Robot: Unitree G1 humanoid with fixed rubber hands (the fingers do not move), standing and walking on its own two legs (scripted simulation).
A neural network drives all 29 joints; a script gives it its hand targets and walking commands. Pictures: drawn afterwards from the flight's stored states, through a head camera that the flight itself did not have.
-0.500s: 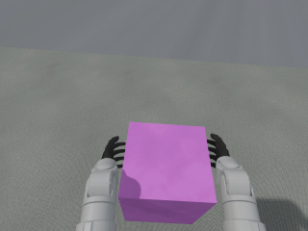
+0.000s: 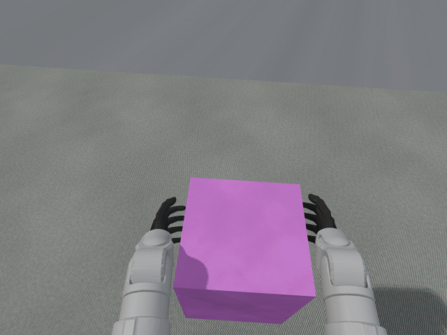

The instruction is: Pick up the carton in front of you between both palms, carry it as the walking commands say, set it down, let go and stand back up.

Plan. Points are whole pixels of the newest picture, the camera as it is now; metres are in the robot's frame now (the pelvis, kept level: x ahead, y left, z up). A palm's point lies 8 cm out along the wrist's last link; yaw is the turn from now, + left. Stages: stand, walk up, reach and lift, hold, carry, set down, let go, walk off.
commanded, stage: hold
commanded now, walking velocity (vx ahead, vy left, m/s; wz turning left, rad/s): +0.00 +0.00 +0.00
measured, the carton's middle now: (238, 255) +0.29 +0.00 -0.05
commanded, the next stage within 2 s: set down in 0.54 s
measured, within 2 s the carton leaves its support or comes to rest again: neither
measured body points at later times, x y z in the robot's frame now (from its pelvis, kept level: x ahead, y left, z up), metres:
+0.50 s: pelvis -0.01 -0.02 +0.00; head -0.04 -0.05 +0.45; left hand +0.29 +0.16 +0.04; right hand +0.32 -0.14 +0.03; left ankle -0.01 +0.09 -0.74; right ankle +0.07 -0.11 -0.74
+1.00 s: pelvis -0.01 -0.01 -0.02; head +0.10 -0.03 +0.41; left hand +0.33 +0.16 -0.06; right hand +0.35 -0.15 -0.07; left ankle -0.01 +0.09 -0.74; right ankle +0.07 -0.11 -0.74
